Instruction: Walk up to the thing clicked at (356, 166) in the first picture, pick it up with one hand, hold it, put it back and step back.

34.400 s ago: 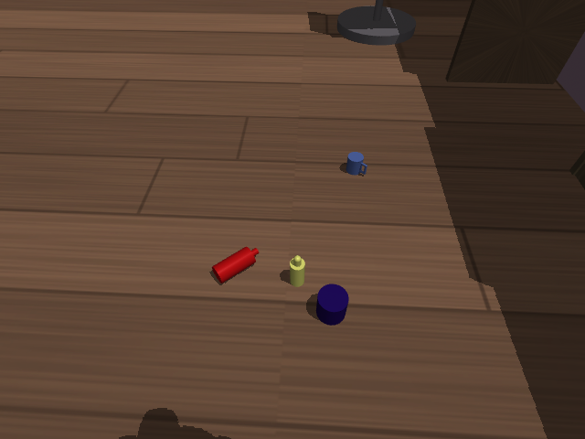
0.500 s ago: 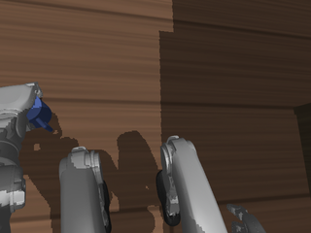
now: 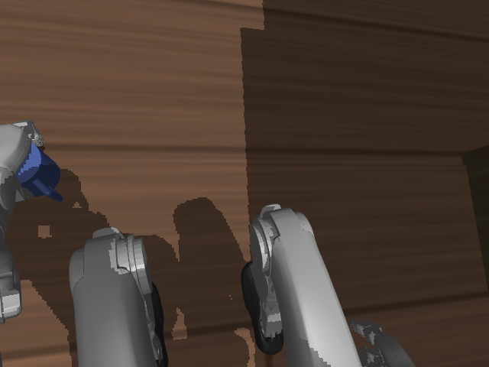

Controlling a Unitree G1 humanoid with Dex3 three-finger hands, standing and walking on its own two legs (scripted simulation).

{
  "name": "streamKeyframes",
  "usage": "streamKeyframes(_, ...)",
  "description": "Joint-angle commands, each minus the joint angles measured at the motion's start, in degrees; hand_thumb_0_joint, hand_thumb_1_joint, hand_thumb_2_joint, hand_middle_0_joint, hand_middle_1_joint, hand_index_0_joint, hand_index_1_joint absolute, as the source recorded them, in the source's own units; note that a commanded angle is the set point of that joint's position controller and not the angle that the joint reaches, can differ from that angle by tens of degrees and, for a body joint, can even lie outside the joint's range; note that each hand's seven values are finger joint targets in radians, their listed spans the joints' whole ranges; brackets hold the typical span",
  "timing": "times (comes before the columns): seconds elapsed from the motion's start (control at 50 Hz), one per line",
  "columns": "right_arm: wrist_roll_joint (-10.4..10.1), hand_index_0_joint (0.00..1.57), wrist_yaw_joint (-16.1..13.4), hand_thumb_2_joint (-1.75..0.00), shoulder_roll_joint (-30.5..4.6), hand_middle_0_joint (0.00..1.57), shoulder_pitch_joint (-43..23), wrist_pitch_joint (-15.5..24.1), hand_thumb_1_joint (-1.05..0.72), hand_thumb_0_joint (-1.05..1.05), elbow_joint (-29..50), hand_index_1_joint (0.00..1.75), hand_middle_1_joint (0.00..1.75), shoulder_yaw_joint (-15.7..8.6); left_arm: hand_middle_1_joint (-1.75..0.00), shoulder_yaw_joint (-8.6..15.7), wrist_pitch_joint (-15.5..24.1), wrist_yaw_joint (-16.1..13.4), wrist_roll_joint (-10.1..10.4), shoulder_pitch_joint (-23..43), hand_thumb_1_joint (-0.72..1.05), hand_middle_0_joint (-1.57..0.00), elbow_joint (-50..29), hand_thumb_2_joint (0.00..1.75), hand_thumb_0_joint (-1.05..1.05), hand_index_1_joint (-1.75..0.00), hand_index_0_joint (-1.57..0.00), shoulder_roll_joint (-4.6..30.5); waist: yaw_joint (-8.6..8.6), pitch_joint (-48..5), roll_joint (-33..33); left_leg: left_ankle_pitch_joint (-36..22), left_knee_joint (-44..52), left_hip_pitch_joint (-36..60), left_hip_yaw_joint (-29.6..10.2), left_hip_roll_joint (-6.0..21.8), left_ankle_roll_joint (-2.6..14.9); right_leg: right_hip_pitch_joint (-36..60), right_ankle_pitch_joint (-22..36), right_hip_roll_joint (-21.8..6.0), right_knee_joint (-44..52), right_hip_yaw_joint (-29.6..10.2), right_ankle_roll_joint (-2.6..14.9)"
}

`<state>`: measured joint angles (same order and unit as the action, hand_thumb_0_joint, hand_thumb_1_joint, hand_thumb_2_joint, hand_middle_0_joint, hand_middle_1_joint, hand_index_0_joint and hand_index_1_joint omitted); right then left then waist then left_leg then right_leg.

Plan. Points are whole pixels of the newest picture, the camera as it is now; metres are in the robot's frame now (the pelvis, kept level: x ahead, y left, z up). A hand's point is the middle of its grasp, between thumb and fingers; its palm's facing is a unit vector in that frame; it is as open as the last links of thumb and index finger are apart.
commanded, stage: lower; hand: left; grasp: from above
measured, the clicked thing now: (32, 175) +0.43 +0.31 -0.22
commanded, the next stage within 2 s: rest in 0.18 s
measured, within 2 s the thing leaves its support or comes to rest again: rests again in 0.68 s
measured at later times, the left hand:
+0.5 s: hand (31, 175) +0.43 +0.32 -0.24, palm faces -0.47 -0.10 -0.88, open 10.5 cm
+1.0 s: hand (37, 174) +0.44 +0.32 -0.26, palm faces -0.45 -0.12 -0.88, open 10.6 cm
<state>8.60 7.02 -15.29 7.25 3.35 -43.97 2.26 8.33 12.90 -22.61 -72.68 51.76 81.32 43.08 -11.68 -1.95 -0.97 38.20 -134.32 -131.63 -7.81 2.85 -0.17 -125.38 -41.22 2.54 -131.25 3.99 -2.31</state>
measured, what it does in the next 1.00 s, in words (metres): stands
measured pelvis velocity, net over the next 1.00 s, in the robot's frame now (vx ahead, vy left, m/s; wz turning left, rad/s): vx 0.00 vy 0.00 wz -0.08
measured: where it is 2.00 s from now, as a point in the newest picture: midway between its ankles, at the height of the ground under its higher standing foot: (210, 333)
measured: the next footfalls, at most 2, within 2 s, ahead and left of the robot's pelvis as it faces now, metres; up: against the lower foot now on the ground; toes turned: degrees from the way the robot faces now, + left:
none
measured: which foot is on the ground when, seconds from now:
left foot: down 0.00-1.00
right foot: down 0.00-1.00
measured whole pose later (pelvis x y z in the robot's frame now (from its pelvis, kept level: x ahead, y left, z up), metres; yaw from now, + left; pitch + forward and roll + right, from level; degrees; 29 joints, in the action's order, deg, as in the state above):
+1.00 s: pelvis +0.00 +0.00 -0.05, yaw -5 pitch +29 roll -11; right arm 13.2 10.0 -17.1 3.0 5.8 -42.4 9.2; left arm 12.5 16.1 -30.2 -74.6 52.6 90.2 52.2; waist -15.0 5.0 -5.3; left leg 40.2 -145.5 -136.2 -13.5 2.8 -1.1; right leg -128.9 -41.4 4.5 -139.2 7.9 -2.8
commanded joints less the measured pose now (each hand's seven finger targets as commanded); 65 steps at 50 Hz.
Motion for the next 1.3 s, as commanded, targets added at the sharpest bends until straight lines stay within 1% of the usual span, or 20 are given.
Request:
streamKeyframes(0.0, 0.61, 0.2, -0.18, -0.9, -14.33, 0.2, 12.45, 0.27, -0.91, 0.0, 0.22, 0.3, 0.3, -3.47, -0.96, 2.57, 0.54, -2.91, 1.03, 18.69, 0.47, -0.85, -7.28, 1.02, 0.0, -0.94, -0.86, 18.17, -0.62, -39.48, 15.9, -10.83, 10.53, 31.02, 4.58, -1.0, 1.65, 16.57, 15.81, 0.8, 13.01, 4.82, 3.66)
streamKeyframes(0.04, 0.56, 0.2, -0.21, -0.9, -14.3, 0.2, 11.69, 0.33, -0.91, 0.0, 0.22, 0.3, 0.3, -3.19, -0.96, 2.22, 0.89, -3.24, 0.96, 18.49, 0.47, -0.84, -6.67, 1.01, 0.0, -0.94, -0.86, 18.51, -0.19, -38.45, 16.22, -10.44, 9.79, 30.94, 4.59, -0.87, 1.6, 15.41, 15.47, 1.0, 12.29, 4.94, 3.84)
streamKeyframes(0.1, 1.06, 0.2, -0.28, -0.9, -14.85, 0.2, 10.84, 0.19, -0.91, 0.0, 0.37, 0.3, 0.3, -3.08, -0.95, 4.01, 1.7, -4.26, 0.68, 17.86, 0.5, -0.86, -6.84, 0.99, 0.0, -0.93, -0.88, 20.01, -0.07, -39.75, 17.13, -10.39, 9.15, 30.99, 4.42, -0.84, 1.35, 15.57, 15.3, 1.19, 11.23, 5.51, 3.74)
streamKeyframes(0.24, 1.75, 0.2, 0.16, -0.9, -15.52, 0.2, 9.97, 0.43, -0.91, 0.0, 0.61, 0.3, 0.3, -2.93, -0.98, 4.1, 1.8, -6.0, -0.38, 19.05, 0.51, -0.86, -7.47, 1.0, 0.0, -0.95, -0.88, 21.11, -1.31, -38.26, 20.93, -9.82, 7.87, 31.51, 3.71, -0.56, 0.98, 12.22, 14.65, 1.38, 8.76, 6.55, 4.21)
streamKeyframes(0.32, 2.03, 0.2, 0.27, -0.89, -15.39, 0.2, 9.41, 0.48, -0.9, 0.0, 0.56, 0.3, 0.3, -2.61, -0.93, 4.98, 1.26, -7.05, 0.08, 17.63, 0.48, -0.84, -7.56, 1.0, 0.0, -0.91, -0.86, 21.41, -0.51, -39.62, 21.35, -10.2, 7.39, 31.42, 3.61, -0.49, 0.86, 12.74, 15.03, 1.64, 7.83, 6.79, 4.15)
streamKeyframes(0.4, 2.38, 0.2, 0.56, -0.89, -15.79, 0.2, 9.78, 0.86, -0.9, 0.0, 0.35, 0.3, 0.3, -2.01, -0.95, 5.1, 0.81, -7.25, 0.29, 17.8, 0.48, -0.84, -6.02, 1.02, 0.0, -0.93, -0.86, 21.77, -2.12, -38.11, 20.08, -11.98, 5.38, 30.24, 3.37, -0.37, 1.2, 13.48, 17.09, 1.69, 7.34, 6.98, 3.6)
streamKeyframes(0.66, 3.65, 0.2, 1.65, -0.89, -16.77, 0.2, 9.01, 1.45, -0.9, 0.0, 0.65, 0.3, 0.3, -0.05, -1.0, 7.1, 1.9, -8.4, 0.58, 15.32, 0.52, -0.85, -5.45, 1.08, 0.0, -0.98, -0.87, 25.32, -1.97, -38.32, 20.55, -14.4, 2.71, 28.7, 2.68, 0.22, 1.06, 17.25, 19.77, 2.49, 6.04, 7.72, 3.41)
streamKeyframes(0.82, 4.14, 0.2, 2.24, -0.9, -17.49, 0.2, 7.41, 1.79, -0.9, 0.0, 0.99, 0.3, 0.3, 1.25, -1.02, 5.71, 2.19, -9.45, -0.15, 14.94, 0.52, -0.85, -1.26, 1.1, 0.0, -1.0, -0.87, 25.17, -3.23, -34.51, 21.13, -12.62, 2.48, 26.8, 1.85, 0.31, 0.98, 15.15, 18.38, 2.93, 5.34, 8.82, 3.5)
streamKeyframes(0.84, 4.33, 0.2, 2.35, -0.89, -17.97, 0.2, 7.8, 2.04, -0.9, 0.0, 0.97, 0.3, 0.3, 1.18, -1.02, 6.05, 2.4, -9.76, -0.31, 15.8, 0.52, -0.84, -1.03, 1.08, 0.0, -0.99, -0.86, 25.5, -3.99, -32.91, 19.96, -12.07, 1.85, 25.56, 1.75, 0.3, 1.01, 14.16, 17.81, 2.86, 5.21, 9.15, 3.63)
streamKeyframes(0.86, 4.42, 0.2, 2.39, -0.89, -18.01, 0.2, 7.61, 2.19, -0.89, 0.0, 1.57, 0.3, 0.3, 1.48, -1.04, 7.18, 2.47, -10.06, -0.63, 15.4, 0.52, -0.84, -1.19, 1.11, 0.0, -1.02, -0.86, 27.48, -3.32, -33.3, 19.17, -12.15, 1.88, 25.48, 1.58, 0.44, 1.23, 15.16, 18.24, 3.11, 5.45, 9.08, 3.35)
streamKeyframes(0.9, 4.59, 0.2, 2.49, -0.89, -17.89, 0.2, 7.57, 2.35, -0.89, 0.0, 0.91, 0.3, 0.3, 1.95, -1.02, 5.17, 2.62, -10.18, -0.57, 14.87, 0.53, -0.84, 1.8, 1.08, 0.0, -1.0, -0.87, 24.81, -3.93, -32.15, 19.07, -10.67, 1.75, 24.76, 1.71, 0.31, 1.17, 14.62, 16.82, 3.11, 5.63, 9.14, 3.41)
streamKeyframes(0.92, 4.86, 0.2, 2.58, -0.89, -18.46, 0.2, 7.34, 2.62, -0.89, 0.0, 1.68, 0.3, 0.3, 2.07, -1.05, 6.16, 2.94, -10.48, -0.8, 15.81, 0.55, -0.84, 0.33, 1.08, 0.0, -1.01, -0.87, 26.85, -4.3, -32.35, 19.7, -11.34, 1.96, 25.41, 1.29, 0.4, 1.07, 14.88, 17.27, 3.2, 5.13, 9.62, 3.39)
streamKeyframes(0.96, 4.95, 0.2, 2.64, -0.89, -18.25, 0.2, 7.06, 2.83, -0.89, 0.0, 1.34, 0.3, 0.3, 2.6, -1.04, 4.88, 2.81, -10.63, -1.12, 15.46, 0.53, -0.83, 2.81, 1.07, 0.0, -1.01, -0.86, 25.67, -4.16, -31.95, 19.5, -10.25, 2.41, 25.74, 0.95, 0.41, 0.97, 13.96, 16.05, 3.31, 5.06, 10.02, 3.46)
streamKeyframes(1.0, 5.32, 0.2, 2.73, -0.89, -19.01, 0.2, 7.25, 3.16, -0.89, 0.0, 1.72, 0.3, 0.3, 2.69, -1.04, 6.02, 2.99, -11.21, -1.25, 15.9, 0.53, -0.83, 3.09, 1.07, 0.0, -1.01, -0.86, 27.76, -4.78, -31.53, 19.37, -10.48, 2.01, 25.45, 0.76, 0.49, 1.12, 14.41, 16.65, 3.41, 5.08, 10.15, 3.26)
streamKeyframes(1.08, 5.41, 0.2, 2.74, -0.9, -18.73, 0.2, 5.9, 3.74, -0.89, 0.0, 2.12, 0.3, 0.3, 3.82, -1.03, 4.24, 3.2, -11.85, -1.39, 16.31, 0.51, -0.82, 5.83, 1.06, 0.0, -1.0, -0.85, 26.82, -5.09, -29.82, 18.34, -7.91, 1.81, 23.28, 0.69, 0.52, 1.24, 13.96, 14.55, 3.65, 5.59, 10.15, 3.25)
streamKeyframes(1.12, 5.54, 0.2, 2.81, -0.89, -18.6, 0.2, 5.78, 4.17, -0.89, 0.0, 1.91, 0.3, 0.3, 4.06, -1.03, 3.01, 3.03, -12.08, -1.35, 16.47, 0.49, -0.79, 6.73, 1.04, 0.0, -1.0, -0.83, 26.2, -5.31, -28.63, 18.67, -6.47, 2.01, 22.81, 0.57, 0.52, 1.16, 13.01, 13.21, 3.78, 5.64, 10.08, 3.39)
streamKeyframes(1.18, 5.5, 0.2, 2.82, -0.89, -18.67, 0.2, 5.55, 4.66, -0.89, 0.0, 1.78, 0.3, 0.3, 4.27, -1.01, 3.09, 2.92, -12.56, -1.1, 16.97, 0.25, -0.55, 6.57, 0.96, 0.0, -0.97, -0.59, 26.75, -5.16, -29.26, 18.79, -6.51, 2.06, 23.31, 0.34, 0.58, 1.06, 13.37, 13.28, 3.83, 5.59, 10.34, 3.4)
streamKeyframes(1.2, 5.47, 0.2, 2.97, -0.89, -18.98, 0.2, 6.11, 4.93, -0.89, 0.0, 1.91, 0.3, 0.3, 4.36, -1.02, 2.65, 2.82, -12.49, -1.54, 17.68, 0.17, -0.47, 6.37, 0.96, 0.0, -0.98, -0.51, 27.07, -5.94, -28.74, 19.3, -7.09, 1.98, 23.53, 0.37, 0.47, 1.07, 13.19, 13.81, 3.72, 5.28, 10.49, 3.33)
streamKeyframes(1.22, 5.29, 0.2, 3.03, -0.89, -18.49, 0.2, 5.68, 5.15, -0.89, 0.0, 1.54, 0.3, 0.3, 4.47, -1.02, 1.86, 2.56, -12.45, -1.19, 16.98, 0.09, -0.39, 7.1, 0.93, 0.0, -0.98, -0.43, 25.73, -5.53, -28.55, 19.11, -7.62, 1.86, 23.97, 0.24, 0.67, 1.04, 13.07, 14.53, 3.84, 5.41, 10.29, 3.3)
streamKeyframes(1.28, 5.34, 0.2, 3.34, -0.89, -19.24, 0.2, 6.36, 5.87, -0.89, 0.0, 2.05, 0.3, 0.3, 4.54, -1.03, 2.94, 2.58, -12.82, -1.64, 18.08, -0.15, -0.25, 5.77, 0.93, 0.0, -0.99, -0.28, 27.67, -6.14, -28.68, 19.94, -8.96, 1.79, 24.46, 0.18, 0.63, 0.94, 13.61, 15.63, 3.71, 4.84, 10.56, 3.22)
